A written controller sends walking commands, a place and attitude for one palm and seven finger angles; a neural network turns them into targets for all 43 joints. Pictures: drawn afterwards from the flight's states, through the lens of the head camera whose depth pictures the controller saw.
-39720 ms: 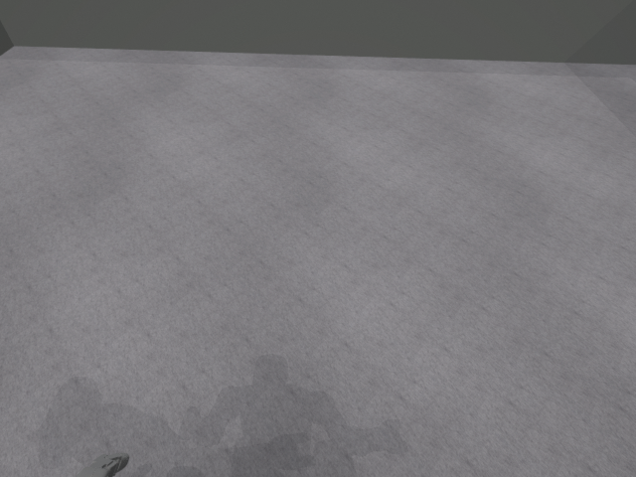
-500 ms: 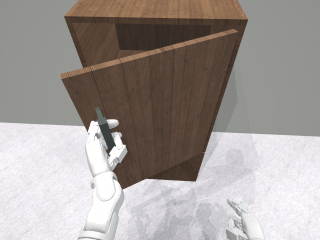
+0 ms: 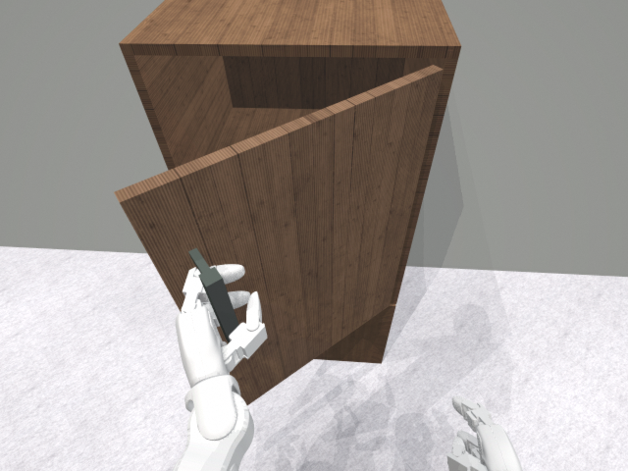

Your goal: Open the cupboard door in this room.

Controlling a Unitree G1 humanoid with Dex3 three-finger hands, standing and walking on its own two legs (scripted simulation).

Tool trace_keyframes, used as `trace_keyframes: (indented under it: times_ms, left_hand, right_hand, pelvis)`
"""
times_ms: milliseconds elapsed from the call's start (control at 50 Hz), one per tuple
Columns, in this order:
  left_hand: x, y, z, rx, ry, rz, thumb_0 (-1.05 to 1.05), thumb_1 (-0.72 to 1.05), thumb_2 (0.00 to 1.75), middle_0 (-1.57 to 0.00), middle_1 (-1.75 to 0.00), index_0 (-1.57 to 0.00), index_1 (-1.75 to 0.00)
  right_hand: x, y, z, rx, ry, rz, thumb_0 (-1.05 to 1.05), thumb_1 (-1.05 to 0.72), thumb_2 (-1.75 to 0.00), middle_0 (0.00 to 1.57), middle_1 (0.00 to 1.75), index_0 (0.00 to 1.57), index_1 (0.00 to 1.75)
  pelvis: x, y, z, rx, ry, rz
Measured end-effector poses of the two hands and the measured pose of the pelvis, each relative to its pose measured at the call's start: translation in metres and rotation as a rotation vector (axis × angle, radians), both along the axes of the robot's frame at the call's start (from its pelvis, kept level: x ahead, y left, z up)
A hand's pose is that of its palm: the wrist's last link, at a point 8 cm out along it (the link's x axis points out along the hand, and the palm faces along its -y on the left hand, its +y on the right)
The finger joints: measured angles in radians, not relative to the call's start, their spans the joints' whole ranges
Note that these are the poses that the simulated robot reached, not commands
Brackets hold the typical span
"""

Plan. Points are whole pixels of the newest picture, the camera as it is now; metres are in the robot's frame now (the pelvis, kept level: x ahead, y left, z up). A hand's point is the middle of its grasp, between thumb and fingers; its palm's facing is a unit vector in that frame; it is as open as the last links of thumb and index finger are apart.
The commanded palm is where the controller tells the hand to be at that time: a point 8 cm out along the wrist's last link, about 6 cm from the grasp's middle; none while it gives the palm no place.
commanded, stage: open thumb and fingers to let go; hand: left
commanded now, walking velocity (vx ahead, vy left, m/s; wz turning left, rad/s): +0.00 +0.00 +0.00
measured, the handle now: (217, 301) +0.30 +0.14 +0.08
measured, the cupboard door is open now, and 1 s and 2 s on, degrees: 40 44 41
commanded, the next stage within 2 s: slide the hand sideways off the handle in 0.60 s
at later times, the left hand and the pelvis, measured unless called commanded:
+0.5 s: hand (249, 325) +0.27 +0.10 +0.08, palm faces +0.33 -0.94 +0.00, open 14.2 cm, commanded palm +0.22 +0.14 +0.08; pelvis +0.00 +0.02 +0.00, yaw -1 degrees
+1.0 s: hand (243, 363) +0.22 +0.09 +0.08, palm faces -0.15 -0.99 +0.03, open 16.0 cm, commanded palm +0.20 +0.15 +0.08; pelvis -0.01 +0.04 -0.01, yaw -1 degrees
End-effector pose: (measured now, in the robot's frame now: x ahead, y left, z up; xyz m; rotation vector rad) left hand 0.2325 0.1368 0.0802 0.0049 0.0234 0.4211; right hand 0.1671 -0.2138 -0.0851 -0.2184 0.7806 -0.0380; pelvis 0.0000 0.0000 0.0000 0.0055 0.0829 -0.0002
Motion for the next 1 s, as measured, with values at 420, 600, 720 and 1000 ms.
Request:
trace_keyframes:
  times_ms: [420, 600, 720, 1000]
  left_hand:
    - [0.0, 0.003, 0.0, -0.007, -0.005, -0.06, 0.0, -0.43, 0.33, -0.3, -1.05, -0.33, -1.06]
    - [-0.003, 0.006, 0.0, -0.006, 0.0, -0.101, -0.01, -0.49, 0.3, -0.37, -0.79, -0.39, -0.79]
    - [-0.004, 0.007, 0.0, -0.001, -0.001, -0.112, -0.01, -0.5, 0.3, -0.44, -0.67, -0.45, -0.67]
    - [-0.022, 0.014, 0.0, -0.034, -0.033, -0.568, -0.01, -0.51, 0.3, -0.2, -0.35, -0.2, -0.36]
  right_hand:
    - [-0.001, 0.012, 0.004, 0.008, -0.014, -0.019, 0.02, -0.9, -0.9, 0.2, 0.3, 0.2, 0.3]
    - [0.005, 0.025, 0.007, 0.021, -0.034, -0.005, 0.02, -0.9, -0.9, 0.2, 0.3, 0.2, 0.3]
    - [0.006, 0.031, 0.006, 0.022, -0.033, 0.007, 0.02, -0.9, -0.9, 0.2, 0.3, 0.2, 0.3]
    - [-0.017, 0.032, 0.006, 0.032, -0.097, -0.043, 0.02, -0.9, -0.9, 0.2, 0.3, 0.2, 0.3]
  pelvis:
    - [0.004, 0.013, 0.0, -0.003, 0.004, -0.013]
    - [0.004, 0.021, -0.002, -0.012, 0.0, -0.016]
    - [0.001, 0.025, -0.003, -0.015, 0.001, -0.014]
    - [-0.009, 0.037, -0.006, -0.014, -0.007, -0.022]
